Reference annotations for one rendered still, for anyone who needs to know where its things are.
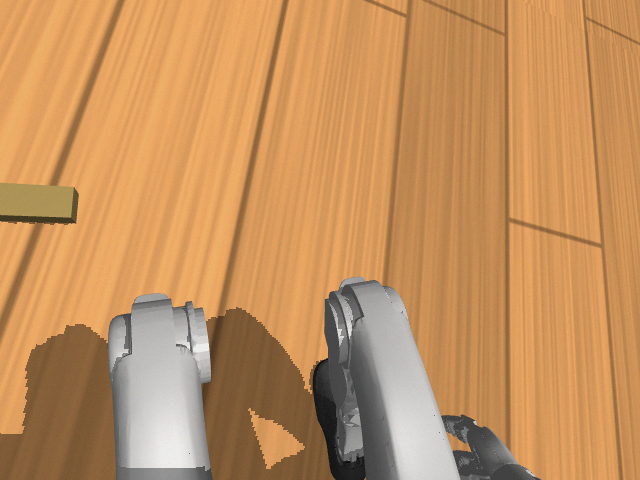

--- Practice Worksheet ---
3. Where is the right robot foot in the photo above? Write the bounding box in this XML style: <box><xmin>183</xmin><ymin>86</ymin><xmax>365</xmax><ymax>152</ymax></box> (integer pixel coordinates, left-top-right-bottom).
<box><xmin>313</xmin><ymin>359</ymin><xmax>366</xmax><ymax>480</ymax></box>

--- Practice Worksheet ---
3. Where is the right robot arm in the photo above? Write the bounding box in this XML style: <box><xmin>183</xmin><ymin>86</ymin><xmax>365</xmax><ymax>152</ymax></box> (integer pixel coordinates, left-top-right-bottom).
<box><xmin>490</xmin><ymin>464</ymin><xmax>541</xmax><ymax>480</ymax></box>

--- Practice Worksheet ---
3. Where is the small box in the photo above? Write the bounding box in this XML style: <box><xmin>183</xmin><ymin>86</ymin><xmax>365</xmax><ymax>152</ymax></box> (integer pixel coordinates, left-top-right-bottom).
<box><xmin>0</xmin><ymin>183</ymin><xmax>79</xmax><ymax>223</ymax></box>

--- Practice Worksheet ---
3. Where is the right robot hand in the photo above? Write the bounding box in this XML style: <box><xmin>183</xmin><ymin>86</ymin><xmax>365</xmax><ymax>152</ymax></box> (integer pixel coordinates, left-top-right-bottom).
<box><xmin>441</xmin><ymin>415</ymin><xmax>519</xmax><ymax>480</ymax></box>

